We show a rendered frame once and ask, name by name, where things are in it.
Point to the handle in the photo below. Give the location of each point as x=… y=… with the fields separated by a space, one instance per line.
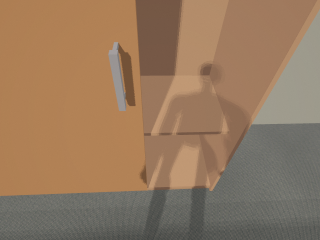
x=117 y=76

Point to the wardrobe door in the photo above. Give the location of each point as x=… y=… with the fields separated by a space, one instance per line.
x=61 y=131

